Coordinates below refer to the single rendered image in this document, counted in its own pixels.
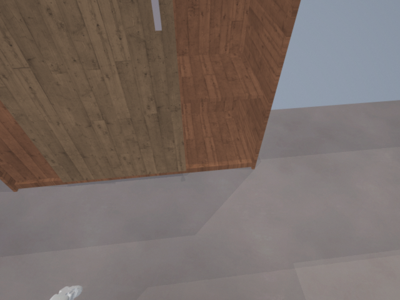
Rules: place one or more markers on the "wardrobe door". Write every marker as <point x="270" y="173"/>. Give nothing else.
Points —
<point x="93" y="85"/>
<point x="19" y="157"/>

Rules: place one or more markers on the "left robot hand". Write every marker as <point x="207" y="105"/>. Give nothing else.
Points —
<point x="68" y="293"/>

